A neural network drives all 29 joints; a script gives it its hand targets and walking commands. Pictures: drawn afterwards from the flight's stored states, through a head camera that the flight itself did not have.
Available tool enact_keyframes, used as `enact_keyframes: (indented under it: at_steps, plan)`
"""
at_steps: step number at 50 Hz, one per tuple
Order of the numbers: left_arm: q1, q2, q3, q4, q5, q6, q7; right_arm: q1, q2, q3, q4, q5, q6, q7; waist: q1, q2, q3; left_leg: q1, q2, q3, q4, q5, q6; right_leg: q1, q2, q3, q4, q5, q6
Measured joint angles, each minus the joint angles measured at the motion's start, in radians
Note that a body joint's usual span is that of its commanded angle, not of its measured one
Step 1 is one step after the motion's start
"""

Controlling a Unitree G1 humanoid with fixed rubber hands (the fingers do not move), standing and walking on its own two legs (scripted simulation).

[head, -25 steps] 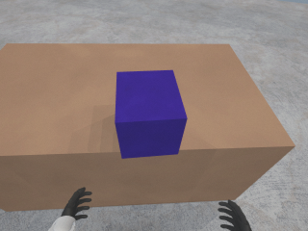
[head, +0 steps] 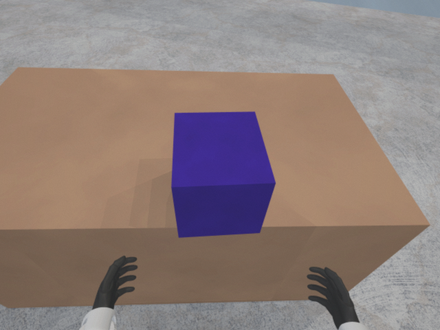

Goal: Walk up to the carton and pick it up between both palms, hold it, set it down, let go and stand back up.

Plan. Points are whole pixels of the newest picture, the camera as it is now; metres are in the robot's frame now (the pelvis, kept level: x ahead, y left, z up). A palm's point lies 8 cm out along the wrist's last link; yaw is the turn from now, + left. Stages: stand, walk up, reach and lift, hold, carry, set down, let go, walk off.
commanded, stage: reach and lift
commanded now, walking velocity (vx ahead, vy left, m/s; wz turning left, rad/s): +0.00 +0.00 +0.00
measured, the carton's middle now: (217, 173) +0.48 +0.02 -0.03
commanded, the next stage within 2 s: none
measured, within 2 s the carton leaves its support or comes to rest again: neither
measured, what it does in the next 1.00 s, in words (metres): stands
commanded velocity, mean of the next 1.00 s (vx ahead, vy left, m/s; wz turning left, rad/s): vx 0.00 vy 0.00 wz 0.00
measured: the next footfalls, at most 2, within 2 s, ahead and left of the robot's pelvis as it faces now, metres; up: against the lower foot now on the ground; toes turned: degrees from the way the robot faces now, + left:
none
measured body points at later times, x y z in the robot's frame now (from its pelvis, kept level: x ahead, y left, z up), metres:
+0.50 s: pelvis +0.00 +0.00 -0.01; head -0.01 +0.00 +0.44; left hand +0.23 +0.21 -0.04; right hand +0.25 -0.21 -0.04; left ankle -0.02 +0.13 -0.74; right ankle -0.01 -0.12 -0.74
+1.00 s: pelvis -0.01 -0.01 +0.00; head +0.00 +0.00 +0.45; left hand +0.31 +0.21 +0.01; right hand +0.34 -0.21 +0.02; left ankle -0.02 +0.13 -0.74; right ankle -0.01 -0.12 -0.74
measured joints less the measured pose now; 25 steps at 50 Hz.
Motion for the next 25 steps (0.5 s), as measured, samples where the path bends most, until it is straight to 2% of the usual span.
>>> enact_keyframes:
  at_steps: [10,25]
  plan:
    - [-0.033,-0.014,0.004,0.048,-0.016,-0.125,-0.008,-0.048,-0.032,0.049,0.054,0.074,-0.106,0.005,0.007,0.011,-0.012,-0.004,0.002,-0.007,0.025,-0.021,-0.002,-0.001,0.003,-0.002,0.019,-0.018,-0.001]
    - [-0.159,-0.018,0.0,0.152,-0.09,-0.275,-0.009,-0.21,-0.049,0.106,0.154,0.146,-0.212,0.004,0.008,0.019,-0.04,-0.114,0.002,-0.026,0.115,-0.047,-0.005,-0.109,0.004,-0.009,0.115,-0.052,-0.006]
